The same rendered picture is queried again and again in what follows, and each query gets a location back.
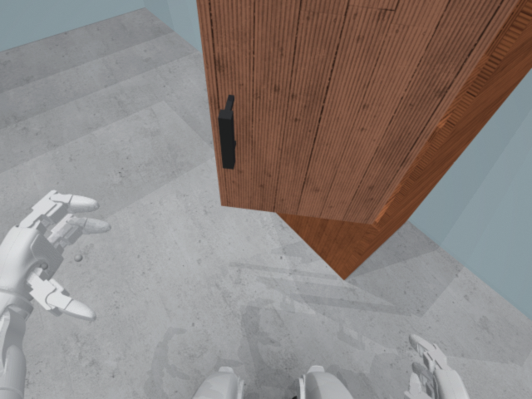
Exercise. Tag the left robot hand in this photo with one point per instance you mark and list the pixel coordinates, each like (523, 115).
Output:
(25, 247)

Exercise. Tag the robot left forearm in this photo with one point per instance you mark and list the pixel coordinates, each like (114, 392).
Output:
(14, 312)

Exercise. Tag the cupboard door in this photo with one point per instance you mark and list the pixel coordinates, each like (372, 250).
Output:
(334, 99)

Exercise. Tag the handle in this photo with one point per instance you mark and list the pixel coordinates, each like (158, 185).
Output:
(226, 134)

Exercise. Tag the right robot hand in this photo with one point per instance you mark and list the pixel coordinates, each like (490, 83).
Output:
(443, 383)

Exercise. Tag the robot left thigh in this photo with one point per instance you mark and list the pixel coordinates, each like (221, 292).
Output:
(220, 385)

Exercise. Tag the robot right shin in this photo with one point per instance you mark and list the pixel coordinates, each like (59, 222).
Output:
(315, 369)

